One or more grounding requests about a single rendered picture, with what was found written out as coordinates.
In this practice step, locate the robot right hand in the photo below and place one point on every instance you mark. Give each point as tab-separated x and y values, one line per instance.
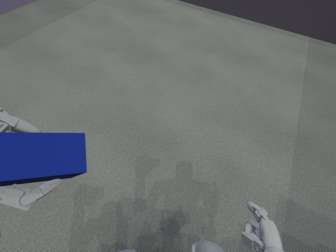
265	235

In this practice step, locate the right robot thigh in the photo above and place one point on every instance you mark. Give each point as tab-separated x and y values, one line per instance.
205	246

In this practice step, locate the robot left hand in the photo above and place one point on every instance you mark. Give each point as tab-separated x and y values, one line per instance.
18	196

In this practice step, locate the sponge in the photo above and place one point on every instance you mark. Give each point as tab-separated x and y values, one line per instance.
37	157

